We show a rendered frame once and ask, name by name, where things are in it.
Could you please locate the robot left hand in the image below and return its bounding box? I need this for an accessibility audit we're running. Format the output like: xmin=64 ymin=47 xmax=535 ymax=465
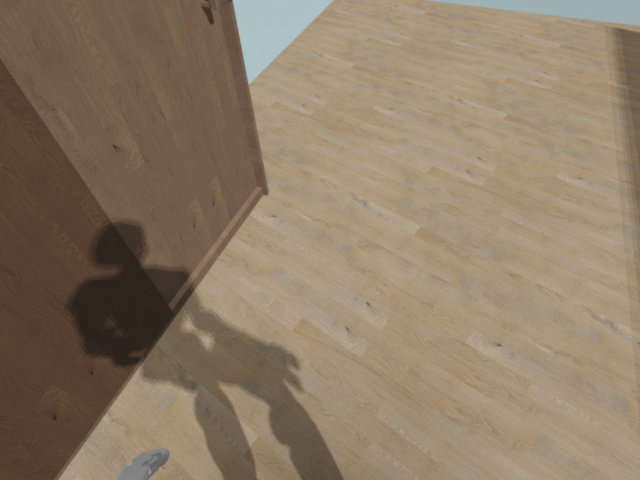
xmin=116 ymin=448 xmax=169 ymax=480

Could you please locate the wardrobe door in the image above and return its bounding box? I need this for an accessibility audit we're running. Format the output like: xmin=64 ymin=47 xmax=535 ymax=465
xmin=0 ymin=0 xmax=257 ymax=305
xmin=0 ymin=60 xmax=174 ymax=480

